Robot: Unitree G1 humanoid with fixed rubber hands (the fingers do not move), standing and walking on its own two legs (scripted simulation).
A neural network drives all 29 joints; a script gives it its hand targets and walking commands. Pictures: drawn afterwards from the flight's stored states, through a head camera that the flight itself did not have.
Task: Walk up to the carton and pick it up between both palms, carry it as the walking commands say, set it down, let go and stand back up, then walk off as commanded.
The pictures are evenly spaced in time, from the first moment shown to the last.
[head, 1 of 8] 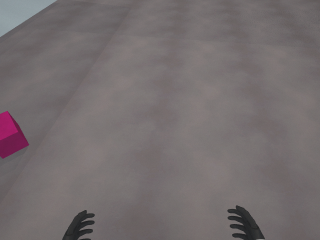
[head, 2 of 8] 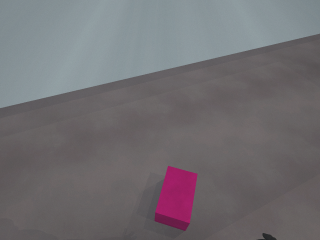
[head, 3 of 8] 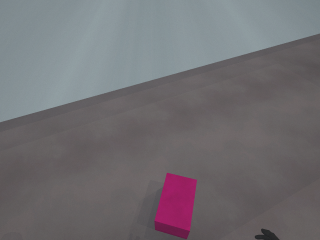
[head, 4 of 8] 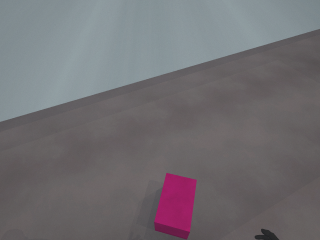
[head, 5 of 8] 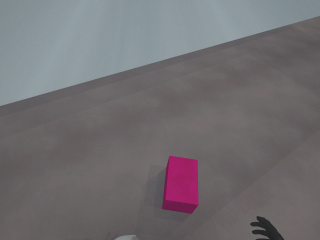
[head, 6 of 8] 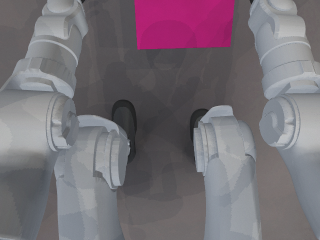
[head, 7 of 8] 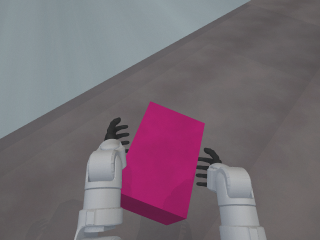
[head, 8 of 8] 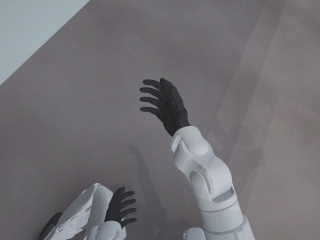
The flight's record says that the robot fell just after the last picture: yes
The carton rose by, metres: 0.73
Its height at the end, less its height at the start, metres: +0.00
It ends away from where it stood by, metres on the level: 5.09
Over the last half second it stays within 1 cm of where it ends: yes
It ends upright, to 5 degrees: yes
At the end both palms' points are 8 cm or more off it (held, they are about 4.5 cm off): yes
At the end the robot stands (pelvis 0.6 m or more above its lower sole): no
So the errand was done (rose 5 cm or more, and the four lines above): no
